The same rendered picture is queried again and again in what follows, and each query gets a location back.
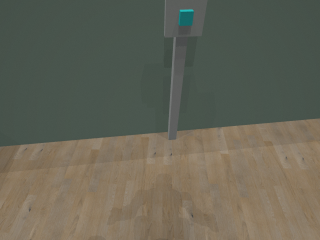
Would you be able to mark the panel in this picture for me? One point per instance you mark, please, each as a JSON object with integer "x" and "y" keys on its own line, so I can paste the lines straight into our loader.
{"x": 180, "y": 36}

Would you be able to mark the button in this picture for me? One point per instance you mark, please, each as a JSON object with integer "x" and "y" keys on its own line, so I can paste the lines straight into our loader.
{"x": 186, "y": 17}

